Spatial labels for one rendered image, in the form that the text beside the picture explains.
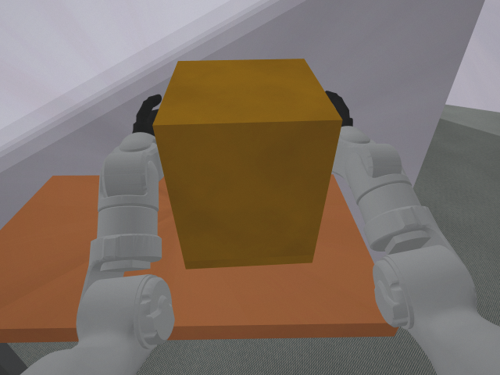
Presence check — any table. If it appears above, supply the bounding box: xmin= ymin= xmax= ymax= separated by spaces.
xmin=0 ymin=174 xmax=398 ymax=375

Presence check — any robot right hand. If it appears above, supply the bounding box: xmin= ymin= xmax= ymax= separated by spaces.
xmin=325 ymin=91 xmax=353 ymax=127

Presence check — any left robot forearm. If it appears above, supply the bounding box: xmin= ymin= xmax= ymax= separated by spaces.
xmin=77 ymin=132 xmax=164 ymax=339

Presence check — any right robot forearm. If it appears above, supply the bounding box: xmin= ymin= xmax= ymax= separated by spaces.
xmin=332 ymin=126 xmax=477 ymax=307

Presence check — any robot left hand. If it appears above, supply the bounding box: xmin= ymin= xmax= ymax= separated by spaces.
xmin=133 ymin=95 xmax=162 ymax=136

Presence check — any carton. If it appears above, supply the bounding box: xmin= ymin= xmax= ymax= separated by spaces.
xmin=152 ymin=59 xmax=343 ymax=270

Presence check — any right robot upper arm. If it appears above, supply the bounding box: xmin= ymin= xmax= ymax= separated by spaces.
xmin=373 ymin=245 xmax=500 ymax=375

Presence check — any left robot upper arm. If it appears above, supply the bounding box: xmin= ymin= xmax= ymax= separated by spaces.
xmin=20 ymin=274 xmax=175 ymax=375

